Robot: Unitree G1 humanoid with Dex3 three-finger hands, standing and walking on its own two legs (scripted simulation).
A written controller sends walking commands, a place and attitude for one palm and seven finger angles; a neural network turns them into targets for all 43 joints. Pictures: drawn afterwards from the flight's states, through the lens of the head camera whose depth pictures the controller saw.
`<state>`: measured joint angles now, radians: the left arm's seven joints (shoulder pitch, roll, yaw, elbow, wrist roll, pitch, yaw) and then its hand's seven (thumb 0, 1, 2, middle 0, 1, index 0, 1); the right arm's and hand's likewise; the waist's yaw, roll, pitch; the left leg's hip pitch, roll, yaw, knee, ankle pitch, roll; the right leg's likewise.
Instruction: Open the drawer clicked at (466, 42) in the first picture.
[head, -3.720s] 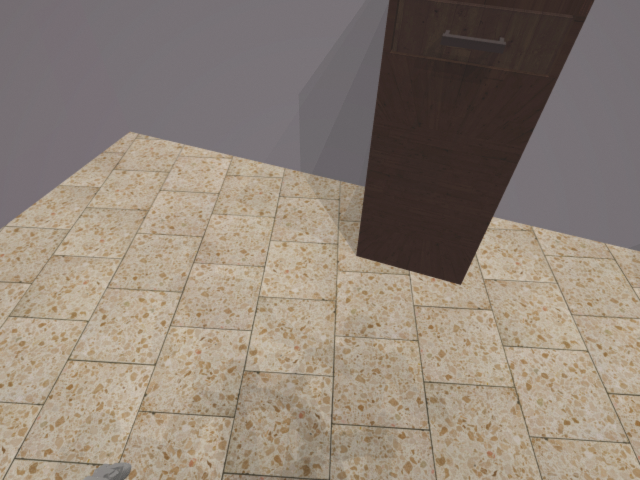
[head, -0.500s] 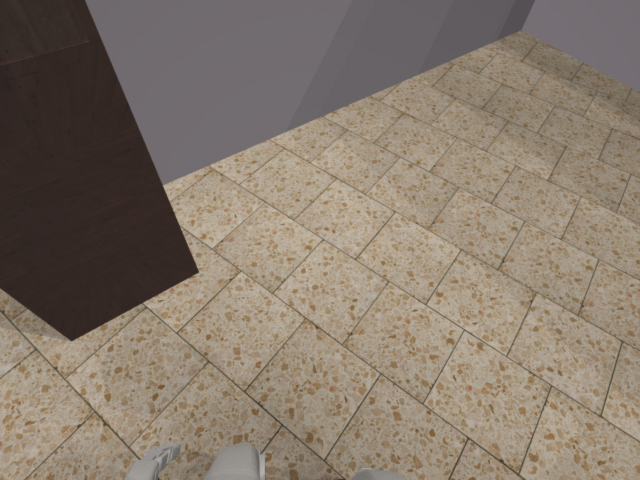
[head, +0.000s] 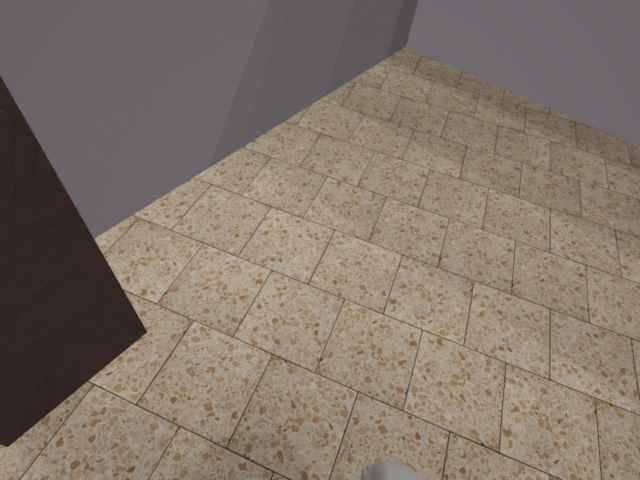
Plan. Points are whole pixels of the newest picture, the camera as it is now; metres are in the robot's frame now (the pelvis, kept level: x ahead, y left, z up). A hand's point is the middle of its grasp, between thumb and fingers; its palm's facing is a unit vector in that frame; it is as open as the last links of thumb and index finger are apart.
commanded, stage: walk to a spot facing it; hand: left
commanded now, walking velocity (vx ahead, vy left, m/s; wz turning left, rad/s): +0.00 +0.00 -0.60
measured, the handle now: out of the picture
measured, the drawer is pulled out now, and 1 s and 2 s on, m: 0.00 0.00 0.00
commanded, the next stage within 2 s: turn to face it in 1.30 s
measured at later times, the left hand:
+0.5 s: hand (249, 472) +0.15 +0.10 -0.15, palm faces -0.27 -0.92 -0.28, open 7.4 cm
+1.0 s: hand (225, 434) +0.20 +0.15 -0.18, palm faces -0.49 -0.85 -0.19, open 7.4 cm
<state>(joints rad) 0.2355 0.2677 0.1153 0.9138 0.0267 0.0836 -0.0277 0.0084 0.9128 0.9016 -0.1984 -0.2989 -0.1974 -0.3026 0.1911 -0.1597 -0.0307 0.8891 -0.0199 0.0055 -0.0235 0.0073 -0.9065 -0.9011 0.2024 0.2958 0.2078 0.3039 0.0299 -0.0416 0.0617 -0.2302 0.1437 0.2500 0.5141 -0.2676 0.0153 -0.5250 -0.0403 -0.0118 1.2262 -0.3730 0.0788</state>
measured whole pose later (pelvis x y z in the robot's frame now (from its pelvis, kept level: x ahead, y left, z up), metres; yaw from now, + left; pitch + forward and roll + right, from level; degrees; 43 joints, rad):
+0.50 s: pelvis +0.00 -0.06 +0.00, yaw -18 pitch +1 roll +2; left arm 0.17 0.19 0.06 0.91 0.01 0.02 0.00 0.01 0.91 0.90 -0.20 -0.30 -0.20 -0.30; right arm 0.19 -0.23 -0.07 0.93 -0.02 0.06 -0.02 0.01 -0.91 -0.90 0.20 0.29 0.20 0.30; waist -0.02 0.04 0.07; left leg -0.52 0.13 0.04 1.12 -0.36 -0.11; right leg -0.26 0.04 0.00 0.51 -0.26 -0.07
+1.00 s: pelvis +0.06 -0.02 +0.00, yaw -36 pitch +0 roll -2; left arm 0.29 0.27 0.11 0.97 0.03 0.07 -0.04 0.01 0.91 0.90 -0.20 -0.30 -0.20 -0.30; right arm 0.23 -0.18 -0.02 0.90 -0.02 0.00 -0.03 0.01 -0.91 -0.90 0.20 0.30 0.21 0.30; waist 0.04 -0.05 0.04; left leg -0.15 0.08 0.18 0.45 -0.30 0.01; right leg -0.52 -0.01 0.00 1.13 -0.35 0.05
